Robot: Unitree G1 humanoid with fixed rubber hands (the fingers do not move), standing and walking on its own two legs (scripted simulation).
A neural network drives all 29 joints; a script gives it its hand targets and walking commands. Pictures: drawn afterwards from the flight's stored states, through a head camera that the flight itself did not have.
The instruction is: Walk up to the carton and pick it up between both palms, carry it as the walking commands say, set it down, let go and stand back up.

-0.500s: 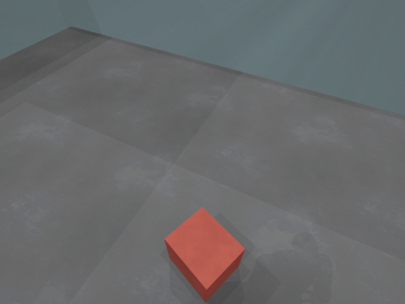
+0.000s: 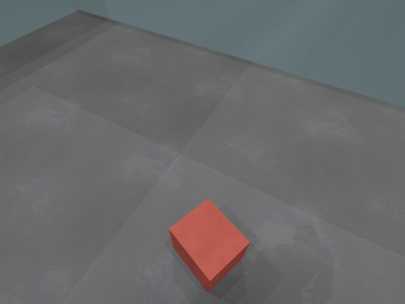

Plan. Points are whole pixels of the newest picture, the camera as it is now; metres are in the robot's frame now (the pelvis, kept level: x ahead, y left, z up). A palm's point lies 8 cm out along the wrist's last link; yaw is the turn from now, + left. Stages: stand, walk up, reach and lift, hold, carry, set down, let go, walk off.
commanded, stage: walk up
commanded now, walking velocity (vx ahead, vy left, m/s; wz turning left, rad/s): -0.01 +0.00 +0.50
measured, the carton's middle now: (207, 245) +0.43 -0.04 -0.65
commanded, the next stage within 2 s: none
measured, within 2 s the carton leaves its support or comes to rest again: neither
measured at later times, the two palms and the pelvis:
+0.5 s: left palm out of the picture +0.07 +0.14 -0.12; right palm out of the picture +0.03 -0.40 -0.10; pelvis +0.00 -0.12 +0.01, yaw +14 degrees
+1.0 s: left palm out of the picture -0.06 -0.02 -0.15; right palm (358, 226) +0.28 -0.38 -0.10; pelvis +0.06 -0.23 +0.00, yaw +26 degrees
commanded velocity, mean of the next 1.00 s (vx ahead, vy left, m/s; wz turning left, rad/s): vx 0.02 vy -0.26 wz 0.40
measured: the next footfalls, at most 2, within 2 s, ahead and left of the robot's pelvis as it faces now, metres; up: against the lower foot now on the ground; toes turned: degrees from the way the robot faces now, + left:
right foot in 0.58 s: +0.09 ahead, -0.32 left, +0.00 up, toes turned +14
left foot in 0.92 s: +0.05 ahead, -0.16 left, +0.00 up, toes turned +32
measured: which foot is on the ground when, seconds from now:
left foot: down 0.00-0.58, up 0.60-0.90, down 0.92-1.00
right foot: down 0.00-0.22, up 0.24-0.56, down 0.58-0.92, up 0.94-1.00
